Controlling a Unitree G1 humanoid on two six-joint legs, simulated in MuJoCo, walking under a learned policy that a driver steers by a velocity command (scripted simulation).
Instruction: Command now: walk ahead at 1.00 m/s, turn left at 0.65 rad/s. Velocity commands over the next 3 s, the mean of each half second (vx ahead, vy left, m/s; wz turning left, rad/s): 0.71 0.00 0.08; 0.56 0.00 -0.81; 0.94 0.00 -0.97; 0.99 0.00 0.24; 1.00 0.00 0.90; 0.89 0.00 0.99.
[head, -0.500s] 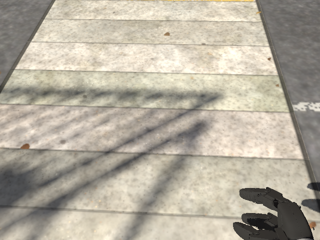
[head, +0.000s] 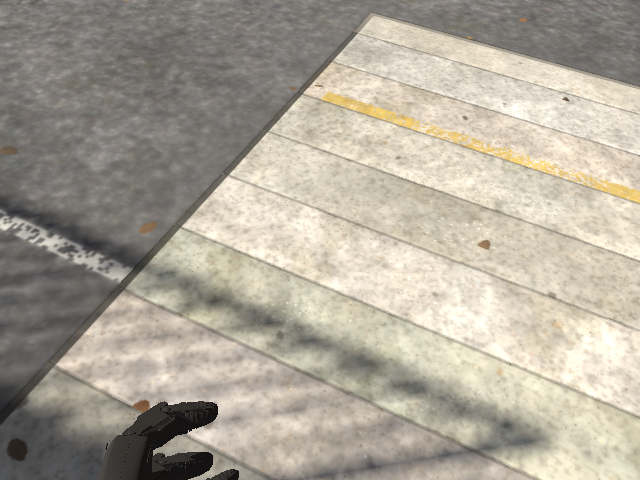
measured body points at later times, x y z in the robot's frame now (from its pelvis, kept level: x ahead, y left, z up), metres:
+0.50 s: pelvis +0.38 +0.05 +0.13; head +0.41 +0.05 +0.58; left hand +0.46 +0.31 +0.01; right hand +0.46 -0.20 +0.00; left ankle +0.39 +0.14 -0.61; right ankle +0.34 -0.12 -0.49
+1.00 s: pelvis +0.69 -0.06 +0.12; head +0.71 -0.07 +0.57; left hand +0.83 +0.20 +0.00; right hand +0.76 -0.35 +0.03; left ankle +0.70 +0.11 -0.51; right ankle +0.65 -0.11 -0.61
